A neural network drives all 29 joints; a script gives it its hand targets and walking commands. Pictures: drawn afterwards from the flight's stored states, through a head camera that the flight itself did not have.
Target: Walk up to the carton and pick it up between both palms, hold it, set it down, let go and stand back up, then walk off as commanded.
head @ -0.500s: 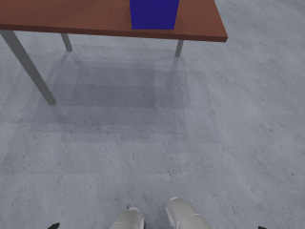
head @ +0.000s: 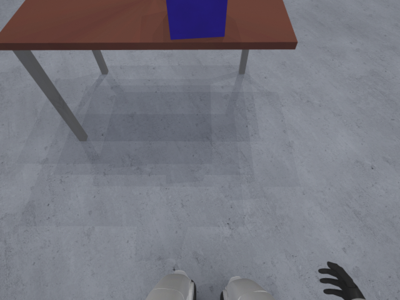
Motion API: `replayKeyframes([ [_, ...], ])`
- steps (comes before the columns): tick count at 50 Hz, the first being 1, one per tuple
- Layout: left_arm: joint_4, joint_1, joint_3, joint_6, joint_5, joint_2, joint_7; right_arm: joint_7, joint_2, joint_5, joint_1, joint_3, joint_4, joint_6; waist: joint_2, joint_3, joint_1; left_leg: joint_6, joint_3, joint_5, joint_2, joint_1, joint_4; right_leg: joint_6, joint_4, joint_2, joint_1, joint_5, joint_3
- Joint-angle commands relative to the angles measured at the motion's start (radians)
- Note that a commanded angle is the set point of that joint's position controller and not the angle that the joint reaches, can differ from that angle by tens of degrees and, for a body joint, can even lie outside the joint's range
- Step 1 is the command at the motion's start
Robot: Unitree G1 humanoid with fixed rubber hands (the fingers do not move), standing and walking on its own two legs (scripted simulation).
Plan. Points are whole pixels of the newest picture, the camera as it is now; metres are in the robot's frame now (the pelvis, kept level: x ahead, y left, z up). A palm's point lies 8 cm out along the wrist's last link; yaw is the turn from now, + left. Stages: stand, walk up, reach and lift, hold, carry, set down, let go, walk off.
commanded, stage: walk off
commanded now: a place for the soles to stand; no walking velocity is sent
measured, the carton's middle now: out of the picture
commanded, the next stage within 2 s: stand in 0.16 s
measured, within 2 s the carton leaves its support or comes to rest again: neither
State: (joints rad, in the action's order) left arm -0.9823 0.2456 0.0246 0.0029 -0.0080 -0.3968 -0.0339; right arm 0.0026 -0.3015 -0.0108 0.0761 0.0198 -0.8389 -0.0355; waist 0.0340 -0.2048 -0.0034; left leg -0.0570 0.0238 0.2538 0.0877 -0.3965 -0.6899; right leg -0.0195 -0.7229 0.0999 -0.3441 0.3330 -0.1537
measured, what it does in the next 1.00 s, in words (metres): steps on the spot: left foot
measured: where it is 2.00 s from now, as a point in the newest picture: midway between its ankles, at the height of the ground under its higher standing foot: outside the picture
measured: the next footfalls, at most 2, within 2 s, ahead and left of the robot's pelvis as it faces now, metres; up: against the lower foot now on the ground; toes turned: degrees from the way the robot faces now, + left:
left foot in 0.34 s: +0.01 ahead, +0.09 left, +0.00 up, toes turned -2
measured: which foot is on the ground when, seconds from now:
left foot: down 0.00-0.00, up 0.02-0.32, down 0.34-1.00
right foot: down 0.00-1.00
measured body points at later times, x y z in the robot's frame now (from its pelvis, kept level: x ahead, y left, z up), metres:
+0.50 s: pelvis +0.02 +0.01 +0.01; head +0.10 +0.03 +0.45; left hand +0.13 +0.32 -0.13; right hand +0.07 -0.29 -0.11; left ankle -0.03 +0.10 -0.71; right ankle +0.04 -0.12 -0.71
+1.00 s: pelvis +0.01 +0.00 +0.00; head +0.07 +0.01 +0.45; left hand +0.13 +0.31 -0.12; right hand +0.12 -0.29 -0.11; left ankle -0.03 +0.10 -0.71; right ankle +0.04 -0.12 -0.71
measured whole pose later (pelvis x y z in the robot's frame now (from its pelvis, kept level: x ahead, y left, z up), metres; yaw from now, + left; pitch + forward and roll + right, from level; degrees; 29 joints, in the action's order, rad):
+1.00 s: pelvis +0.01 +0.00 +0.00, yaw +0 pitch -1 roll +0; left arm -0.92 0.10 0.02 0.00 -0.01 -0.38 -0.02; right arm 0.02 -0.32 -0.01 0.13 0.02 -0.88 0.02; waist 0.02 -0.17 0.01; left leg -0.04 0.03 0.44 0.06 -0.22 -0.69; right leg -0.01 -0.69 0.08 -0.33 0.33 -0.12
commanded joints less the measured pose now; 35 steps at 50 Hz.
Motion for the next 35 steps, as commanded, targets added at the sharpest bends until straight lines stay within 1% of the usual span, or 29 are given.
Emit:
replayKeyframes([
  [1,0.142,-0.14,0.096,-0.027,-0.019,-0.306,-0.003,0.014,-0.294,-0.005,0.098,0.115,0.024,-0.001,0.044,0.132,0.027,0.068,0.177,0.297,0.024,0.026,-0.478,-0.228,0.427,-0.379,-0.173,0.174,-0.486],
  [2,0.148,-0.137,0.088,-0.028,-0.016,-0.295,-0.004,0.011,-0.296,-0.001,0.092,0.115,0.023,-0.003,0.033,0.118,0.027,0.064,0.166,0.276,0.013,0.028,-0.495,-0.218,0.412,-0.357,-0.183,0.147,-0.46],
  [3,0.16,-0.148,0.084,-0.031,-0.012,-0.275,-0.002,0.007,-0.293,0.001,0.121,0.115,0.02,-0.003,0.03,0.145,0.039,0.066,0.158,0.256,-0.002,0.019,-0.491,-0.202,0.377,-0.326,-0.129,0.09,-0.416],
  [4,0.171,-0.148,0.081,-0.031,-0.007,-0.255,0.001,0.006,-0.283,-0.001,0.143,0.111,0.019,0.0,0.03,0.181,0.038,0.066,0.148,0.245,-0.015,-0.006,-0.474,-0.186,0.35,-0.298,-0.059,0.058,-0.373],
  [7,0.175,-0.085,0.08,-0.031,-0.012,-0.246,0.003,0.005,-0.274,-0.002,0.128,0.096,0.031,0.009,0.017,0.239,-0.013,0.07,0.14,0.271,-0.038,-0.085,-0.365,-0.179,0.316,-0.282,0.136,0.099,-0.398],
  [10,0.177,-0.059,0.081,-0.026,-0.019,-0.253,0.008,0.005,-0.27,0.002,0.129,0.088,0.031,0.025,0.068,0.265,-0.034,0.062,0.108,0.344,-0.062,-0.101,-0.165,-0.183,0.299,-0.278,0.257,0.104,-0.395],
  [12,0.179,-0.055,0.08,-0.021,-0.019,-0.255,0.011,0.005,-0.263,0.003,0.147,0.085,0.027,0.039,0.104,0.287,-0.036,0.052,0.073,0.366,-0.076,-0.047,-0.031,-0.189,0.269,-0.276,0.28,0.01,-0.367],
  [13,0.183,-0.058,0.077,-0.019,-0.016,-0.253,0.013,0.006,-0.259,0.003,0.164,0.085,0.021,0.046,0.116,0.3,-0.026,0.046,0.056,0.33,-0.077,0.018,0.054,-0.181,0.245,-0.264,0.263,-0.054,-0.339],
  [14,0.187,-0.077,0.072,-0.014,-0.01,-0.246,0.015,0.009,-0.243,0.002,0.193,0.083,0.008,0.055,0.107,0.313,-0.004,0.036,0.037,0.233,-0.074,0.132,0.19,-0.163,0.204,-0.245,0.211,-0.124,-0.288],
  [15,0.193,-0.103,0.061,-0.01,-0.001,-0.222,0.017,0.015,-0.233,-0.004,0.218,0.085,-0.004,0.066,0.081,0.326,0.023,0.03,0.052,0.102,-0.089,0.274,0.3,-0.127,0.143,-0.217,0.116,-0.217,-0.229],
  [16,0.196,-0.109,0.047,-0.008,0.011,-0.178,0.015,0.021,-0.246,-0.018,0.233,0.09,-0.004,0.077,-0.013,0.349,0.039,0.029,0.201,-0.037,-0.176,0.398,0.348,-0.074,0.025,-0.177,0.005,-0.309,-0.157],
  [17,0.207,-0.1,0.039,-0.012,0.022,-0.146,0.007,0.026,-0.303,-0.027,0.184,0.094,0.024,0.087,-0.188,0.323,0.018,0.015,0.43,-0.386,-0.338,0.441,0.343,-0.016,-0.104,-0.062,-0.136,-0.1,-0.026],
  [18,0.188,-0.079,0.051,-0.007,0.027,-0.163,0.0,0.033,-0.315,-0.018,0.132,0.088,0.042,0.085,-0.114,0.275,-0.005,-0.008,0.441,-0.64,-0.391,0.458,0.268,0.004,-0.09,0.0,-0.194,0.168,0.002],
  [19,0.171,-0.085,0.064,-0.006,0.024,-0.196,-0.002,0.031,-0.304,-0.007,0.168,0.088,0.022,0.084,-0.103,0.283,0.019,-0.042,0.424,-0.72,-0.402,0.449,0.216,0.0,-0.085,-0.04,-0.142,0.176,-0.005],
  [20,0.163,-0.088,0.069,-0.013,0.022,-0.207,0.003,0.032,-0.288,-0.006,0.178,0.085,0.014,0.085,-0.109,0.282,0.017,-0.026,0.374,-0.84,-0.368,0.475,0.18,-0.011,-0.067,-0.057,-0.13,0.142,-0.009],
  [22,0.159,-0.108,0.065,-0.023,0.02,-0.19,0.012,0.04,-0.268,-0.009,0.193,0.085,0.008,0.084,-0.16,0.29,0.026,0.027,0.265,-0.962,-0.304,0.54,0.126,-0.031,0.012,-0.068,-0.144,0.038,0.043],
  [23,0.159,-0.117,0.066,-0.025,0.019,-0.184,0.014,0.042,-0.265,-0.006,0.211,0.088,0.006,0.081,-0.178,0.299,0.033,0.043,0.236,-0.975,-0.288,0.55,0.109,-0.036,0.056,-0.073,-0.132,-0.009,0.076],
  [24,0.155,-0.123,0.067,-0.026,0.016,-0.181,0.015,0.043,-0.264,-0.003,0.217,0.089,0.006,0.078,-0.182,0.307,0.036,0.048,0.211,-0.961,-0.277,0.534,0.093,-0.039,0.1,-0.082,-0.095,-0.063,0.097],
  [25,0.15,-0.116,0.067,-0.028,0.015,-0.183,0.016,0.042,-0.265,0.001,0.201,0.089,0.012,0.075,-0.168,0.322,0.027,0.051,0.182,-0.908,-0.26,0.494,0.072,-0.046,0.146,-0.095,-0.024,-0.18,0.096],
  [26,0.143,-0.095,0.071,-0.033,0.012,-0.195,0.016,0.04,-0.266,0.007,0.179,0.089,0.022,0.073,-0.124,0.349,0.011,0.062,0.126,-0.824,-0.23,0.404,0.038,-0.061,0.196,-0.121,0.113,-0.434,0.073],
  [27,0.136,-0.052,0.077,-0.036,0.008,-0.216,0.014,0.038,-0.259,0.014,0.16,0.089,0.036,0.073,-0.098,0.401,-0.012,0.078,0.084,-0.703,-0.196,0.272,-0.007,-0.099,0.165,-0.154,0.289,-0.672,0.0],
  [28,0.13,-0.009,0.083,-0.04,0.004,-0.235,0.008,0.036,-0.247,0.019,0.151,0.087,0.045,0.071,-0.068,0.456,-0.036,0.089,0.069,-0.54,-0.163,0.159,-0.063,-0.144,0.109,-0.203,0.421,-0.792,-0.107],
  [29,0.141,-0.009,0.082,-0.041,0.002,-0.24,0.003,0.036,-0.232,0.023,0.162,0.079,0.047,0.067,-0.026,0.482,-0.045,0.097,0.056,-0.283,-0.107,0.114,-0.125,-0.204,0.105,-0.287,0.435,-0.809,-0.232],
  [30,0.15,-0.037,0.079,-0.04,0.0,-0.242,0.001,0.037,-0.23,0.019,0.178,0.084,0.045,0.062,-0.004,0.48,-0.031,0.083,0.067,-0.04,-0.08,0.117,-0.115,-0.245,0.096,-0.332,0.413,-0.801,-0.274],
  [31,0.156,-0.074,0.069,-0.042,-0.004,-0.236,0.0,0.035,-0.227,0.015,0.167,0.084,0.04,0.063,0.004,0.45,-0.019,0.063,0.076,0.053,-0.08,0.133,-0.081,-0.248,0.1,-0.332,0.354,-0.757,-0.268],
  [32,0.154,-0.105,0.061,-0.042,-0.006,-0.229,0.0,0.033,-0.222,0.012,0.157,0.084,0.033,0.066,0.003,0.419,-0.006,0.052,0.09,0.001,-0.095,0.157,-0.029,-0.231,0.104,-0.314,0.291,-0.697,-0.247],
  [33,0.149,-0.127,0.055,-0.04,-0.001,-0.224,0.001,0.032,-0.223,0.011,0.148,0.085,0.024,0.07,-0.013,0.4,0.006,0.042,0.115,-0.106,-0.121,0.2,0.029,-0.199,0.099,-0.283,0.225,-0.629,-0.219],
  [34,0.142,-0.144,0.051,-0.038,0.004,-0.214,0.003,0.031,-0.236,0.006,0.144,0.086,0.017,0.075,-0.032,0.389,0.018,0.023,0.162,-0.227,-0.161,0.265,0.08,-0.15,0.078,-0.235,0.151,-0.564,-0.171],
  [35,0.141,-0.162,0.05,-0.036,0.011,-0.202,0.006,0.033,-0.253,0.004,0.146,0.087,0.013,0.081,-0.052,0.378,0.029,-0.006,0.215,-0.365,-0.218,0.328,0.127,-0.096,0.038,-0.177,0.095,-0.555,-0.091],
])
